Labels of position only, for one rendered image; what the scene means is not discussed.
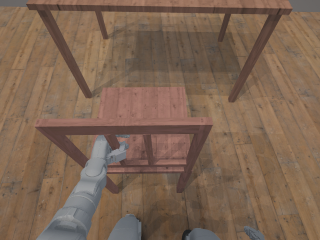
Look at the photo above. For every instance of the left robot hand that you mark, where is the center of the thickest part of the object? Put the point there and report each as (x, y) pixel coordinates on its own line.
(101, 149)

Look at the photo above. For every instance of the left robot shin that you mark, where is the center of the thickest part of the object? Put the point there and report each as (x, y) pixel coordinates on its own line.
(130, 215)

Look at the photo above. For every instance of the right robot hand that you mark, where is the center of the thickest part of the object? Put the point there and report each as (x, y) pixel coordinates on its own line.
(253, 234)

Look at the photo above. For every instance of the chair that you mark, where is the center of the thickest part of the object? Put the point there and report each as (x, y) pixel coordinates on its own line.
(158, 124)

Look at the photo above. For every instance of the table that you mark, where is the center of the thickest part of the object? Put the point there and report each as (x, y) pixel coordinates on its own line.
(273, 8)

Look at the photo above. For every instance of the left robot thigh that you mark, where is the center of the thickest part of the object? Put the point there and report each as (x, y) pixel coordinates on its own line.
(127, 228)

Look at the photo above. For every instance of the left robot forearm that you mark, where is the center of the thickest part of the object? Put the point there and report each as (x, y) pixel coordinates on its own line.
(78, 210)

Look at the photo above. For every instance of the robot left upper arm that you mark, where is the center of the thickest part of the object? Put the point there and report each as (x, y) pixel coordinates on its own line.
(54, 234)

